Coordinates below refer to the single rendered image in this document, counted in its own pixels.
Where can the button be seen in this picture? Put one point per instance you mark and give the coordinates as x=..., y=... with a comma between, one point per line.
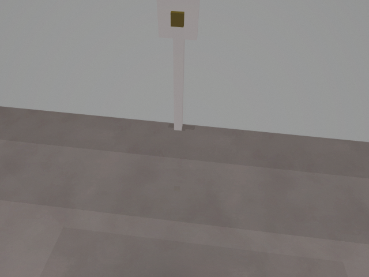
x=177, y=19

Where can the panel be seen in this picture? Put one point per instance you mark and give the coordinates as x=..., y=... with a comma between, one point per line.
x=178, y=34

